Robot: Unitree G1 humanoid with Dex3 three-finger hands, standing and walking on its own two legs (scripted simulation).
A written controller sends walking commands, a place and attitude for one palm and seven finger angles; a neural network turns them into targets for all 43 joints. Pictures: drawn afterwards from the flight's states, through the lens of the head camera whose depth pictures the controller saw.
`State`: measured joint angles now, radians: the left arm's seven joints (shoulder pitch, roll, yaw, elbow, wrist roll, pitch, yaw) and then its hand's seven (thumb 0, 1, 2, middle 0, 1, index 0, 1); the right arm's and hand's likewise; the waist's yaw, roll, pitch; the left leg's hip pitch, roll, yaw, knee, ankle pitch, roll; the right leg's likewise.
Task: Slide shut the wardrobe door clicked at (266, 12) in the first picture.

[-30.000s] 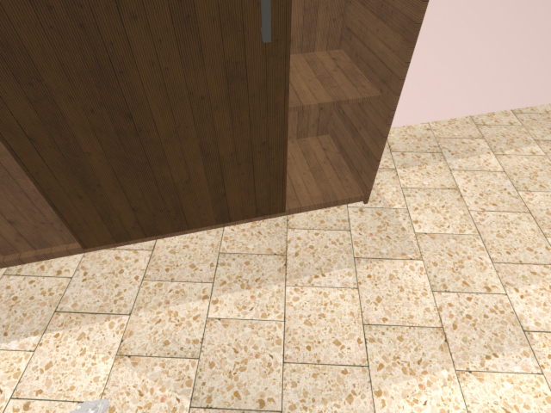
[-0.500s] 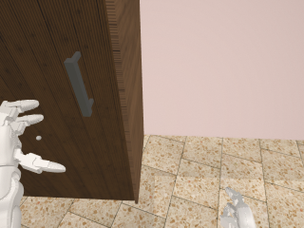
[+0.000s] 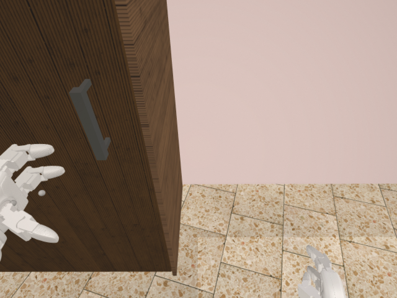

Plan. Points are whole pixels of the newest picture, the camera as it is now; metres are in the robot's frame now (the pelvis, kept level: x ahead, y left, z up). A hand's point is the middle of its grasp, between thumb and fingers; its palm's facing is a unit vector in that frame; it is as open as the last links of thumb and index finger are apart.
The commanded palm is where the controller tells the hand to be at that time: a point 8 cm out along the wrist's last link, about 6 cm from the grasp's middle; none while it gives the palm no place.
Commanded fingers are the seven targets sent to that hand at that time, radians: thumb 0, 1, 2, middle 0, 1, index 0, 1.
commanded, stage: draw the hand back to the body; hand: left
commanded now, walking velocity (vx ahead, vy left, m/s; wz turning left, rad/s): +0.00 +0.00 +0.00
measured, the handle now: (94, 121) +0.40 +0.27 +0.18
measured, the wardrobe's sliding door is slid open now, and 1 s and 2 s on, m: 0.00 0.00 0.00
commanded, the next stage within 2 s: step back with the hand held close in 1.26 s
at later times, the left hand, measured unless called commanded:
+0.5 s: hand (36, 203) +0.20 +0.29 +0.16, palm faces +0.53 -0.79 -0.32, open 12.6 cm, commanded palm +0.15 +0.32 +0.17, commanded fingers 0.00 0.25 0.58 -0.22 -0.68 -0.22 -0.68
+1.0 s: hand (46, 202) +0.21 +0.28 +0.16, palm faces +0.46 -0.81 -0.35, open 7.9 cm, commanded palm +0.16 +0.31 +0.18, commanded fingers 0.00 0.90 0.90 -0.20 -0.30 -0.20 -0.30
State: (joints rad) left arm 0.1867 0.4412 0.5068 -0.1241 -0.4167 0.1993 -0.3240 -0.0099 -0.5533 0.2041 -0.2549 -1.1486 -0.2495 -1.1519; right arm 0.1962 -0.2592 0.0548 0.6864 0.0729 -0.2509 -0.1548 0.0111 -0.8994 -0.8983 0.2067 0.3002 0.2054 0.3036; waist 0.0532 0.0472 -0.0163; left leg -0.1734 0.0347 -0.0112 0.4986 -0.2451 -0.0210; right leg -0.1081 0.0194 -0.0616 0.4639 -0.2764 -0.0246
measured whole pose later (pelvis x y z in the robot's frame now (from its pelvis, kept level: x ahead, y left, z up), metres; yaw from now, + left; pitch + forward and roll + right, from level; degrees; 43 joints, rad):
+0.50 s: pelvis +0.00 +0.01 +0.01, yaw -1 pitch -6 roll -1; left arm 0.37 0.33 0.36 -0.29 -0.08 -0.10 0.15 -0.01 -0.10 0.42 -0.24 -0.88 -0.24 -0.88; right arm 0.21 -0.21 0.03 0.72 -0.01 -0.21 -0.10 0.01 -0.90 -0.90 0.21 0.30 0.21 0.30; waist 0.08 0.05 0.05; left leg -0.11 0.03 0.01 0.43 -0.22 -0.01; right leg -0.05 0.01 -0.04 0.39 -0.24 -0.01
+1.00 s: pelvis +0.02 +0.02 +0.01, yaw -2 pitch -5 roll -1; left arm 0.47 0.33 0.32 -0.38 -0.07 -0.10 0.14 0.01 0.76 0.84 -0.22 -0.37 -0.21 -0.38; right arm 0.19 -0.22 0.00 0.67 -0.01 -0.14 -0.09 0.01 -0.90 -0.90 0.21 0.30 0.20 0.30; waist 0.07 0.04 0.03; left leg -0.09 0.02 0.03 0.42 -0.23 0.00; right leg -0.03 0.01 -0.03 0.37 -0.25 0.00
